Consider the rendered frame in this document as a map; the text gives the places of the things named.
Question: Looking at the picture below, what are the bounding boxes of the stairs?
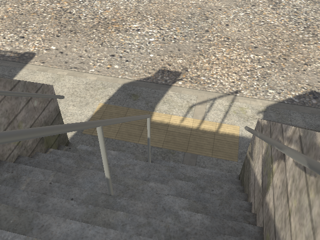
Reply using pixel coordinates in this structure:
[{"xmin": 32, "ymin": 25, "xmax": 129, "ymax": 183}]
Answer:
[{"xmin": 0, "ymin": 142, "xmax": 263, "ymax": 240}]

